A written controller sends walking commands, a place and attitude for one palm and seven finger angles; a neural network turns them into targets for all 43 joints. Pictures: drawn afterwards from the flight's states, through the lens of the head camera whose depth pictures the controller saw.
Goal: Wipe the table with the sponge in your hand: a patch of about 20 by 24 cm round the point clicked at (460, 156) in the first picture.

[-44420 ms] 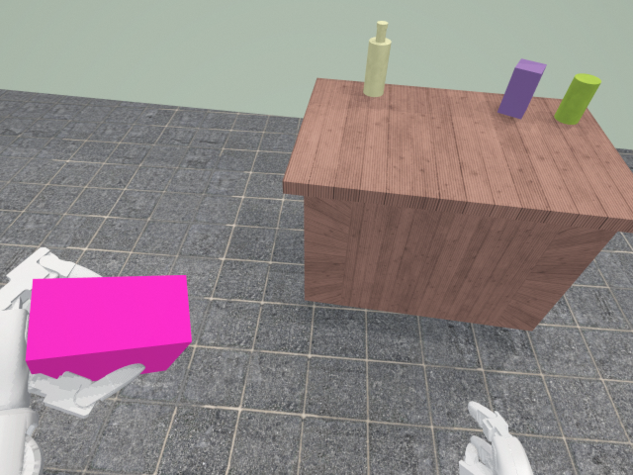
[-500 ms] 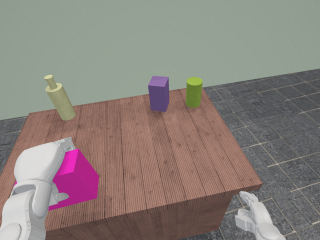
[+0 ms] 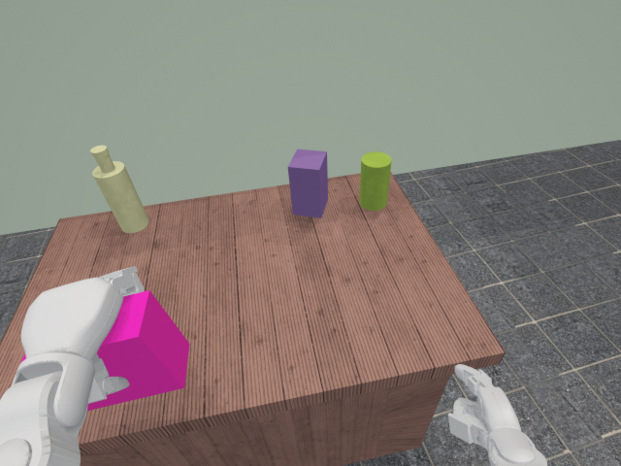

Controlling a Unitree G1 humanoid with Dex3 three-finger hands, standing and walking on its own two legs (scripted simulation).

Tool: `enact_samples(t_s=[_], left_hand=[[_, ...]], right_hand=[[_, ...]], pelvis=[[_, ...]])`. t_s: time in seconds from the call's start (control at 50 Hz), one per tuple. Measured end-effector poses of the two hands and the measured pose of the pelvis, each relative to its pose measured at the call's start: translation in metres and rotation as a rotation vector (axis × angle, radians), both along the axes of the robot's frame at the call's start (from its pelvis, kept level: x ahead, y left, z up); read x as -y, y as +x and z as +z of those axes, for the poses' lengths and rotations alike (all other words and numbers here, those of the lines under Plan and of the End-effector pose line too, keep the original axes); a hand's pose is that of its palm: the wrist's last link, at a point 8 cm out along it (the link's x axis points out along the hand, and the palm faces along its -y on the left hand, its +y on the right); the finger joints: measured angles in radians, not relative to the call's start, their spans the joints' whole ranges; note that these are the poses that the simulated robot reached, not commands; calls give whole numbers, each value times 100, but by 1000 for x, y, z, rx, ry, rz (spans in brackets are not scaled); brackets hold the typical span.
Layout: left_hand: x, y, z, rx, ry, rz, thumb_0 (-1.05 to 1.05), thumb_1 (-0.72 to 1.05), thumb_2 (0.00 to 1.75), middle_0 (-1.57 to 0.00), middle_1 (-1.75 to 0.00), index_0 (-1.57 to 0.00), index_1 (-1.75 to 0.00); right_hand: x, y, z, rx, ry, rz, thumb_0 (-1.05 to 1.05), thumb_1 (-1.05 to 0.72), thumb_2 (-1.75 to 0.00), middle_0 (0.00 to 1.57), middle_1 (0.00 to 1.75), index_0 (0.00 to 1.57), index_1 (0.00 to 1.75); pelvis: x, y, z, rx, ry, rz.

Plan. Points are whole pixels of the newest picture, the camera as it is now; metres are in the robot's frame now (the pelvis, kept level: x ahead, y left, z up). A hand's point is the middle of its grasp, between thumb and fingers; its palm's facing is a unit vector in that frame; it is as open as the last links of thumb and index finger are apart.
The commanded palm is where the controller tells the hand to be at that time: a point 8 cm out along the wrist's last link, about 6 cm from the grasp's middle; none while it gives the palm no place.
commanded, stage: step back with the hand held close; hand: left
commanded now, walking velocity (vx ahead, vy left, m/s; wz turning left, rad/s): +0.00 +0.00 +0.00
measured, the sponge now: (124, 360) +0.19 +0.28 +0.06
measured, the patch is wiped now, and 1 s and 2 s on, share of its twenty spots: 1.00 1.00 1.00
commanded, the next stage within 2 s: stop stepping back and stand still in 1.82 s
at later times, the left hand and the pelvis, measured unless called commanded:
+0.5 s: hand (113, 331) +0.18 +0.25 +0.15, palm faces +0.36 -0.85 -0.39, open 10.4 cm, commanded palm +0.13 +0.29 +0.17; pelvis -0.02 +0.00 -0.02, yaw +2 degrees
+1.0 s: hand (84, 369) +0.14 +0.26 +0.14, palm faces +0.38 -0.84 -0.39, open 10.5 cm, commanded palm +0.09 +0.30 +0.17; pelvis -0.06 +0.01 -0.02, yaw +2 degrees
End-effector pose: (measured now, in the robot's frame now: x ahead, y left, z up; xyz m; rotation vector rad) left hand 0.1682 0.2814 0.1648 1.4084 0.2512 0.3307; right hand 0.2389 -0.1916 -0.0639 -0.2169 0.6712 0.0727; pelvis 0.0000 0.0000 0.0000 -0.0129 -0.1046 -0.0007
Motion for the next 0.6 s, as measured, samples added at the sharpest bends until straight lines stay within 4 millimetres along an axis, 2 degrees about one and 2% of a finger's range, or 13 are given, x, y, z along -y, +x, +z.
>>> enact_samples(t_s=[0.08, 0.12, 0.16, 0.24, 0.32, 0.44, 0.52, 0.6], left_hand=[[-2, -2, 1, 3, 4, 13, 0, -53, 104, -70, -130, -71, -132], [-6, -1, 1, 128, -360, -35, -1, -53, 104, -70, -130, -71, -132], [-6, -1, -2, 257, -625, -92, -1, -53, 104, -70, -130, -71, -132], [4, -8, -2, 434, -854, -183, -1, -53, 104, -69, -130, -71, -132], [8, -15, 4, 518, -899, -244, -1, -53, 104, -70, -130, -71, -132], [-6, -20, 2, 546, -865, -243, -1, -53, 104, -70, -130, -71, -132], [-12, -26, -6, 544, -871, -242, -1, -53, 104, -69, -130, -71, -132], [-14, -35, -10, 541, -871, -272, -1, -54, 104, -70, -130, -71, -133]], right_hand=[[0, 0, 0, 3, 2, 4, 1, -90, -89, 21, 30, 18, 29], [-1, -4, 4, 31, 4, 4, 2, -90, -89, 20, 30, 18, 30], [0, -12, 9, 59, 1, -2, 1, -90, -89, 20, 30, 19, 30], [13, -39, 6, 39, -52, -45, 1, -90, -89, 21, 30, 20, 30], [34, -69, -8, -39, -114, -109, 1, -90, -89, 21, 30, 20, 30], [56, -108, -22, -126, -157, -203, 1, -90, -89, 21, 30, 20, 30], [59, -124, -23, -130, -173, -236, 2, -90, -89, 21, 30, 20, 30], [53, -133, -19, -115, -190, -239, 2, -90, -89, 21, 30, 20, 30]], pelvis=[[0, -1, 0, 0, 0, 3], [1, -4, -1, -10, -3, 13], [4, -5, -2, -37, -3, 23], [6, -6, -6, -79, -2, 28], [4, -8, -9, -104, -2, 33], [0, -16, -15, -125, -14, 36], [-5, -25, -19, -134, -26, 36], [-12, -34, -22, -140, -32, 32]])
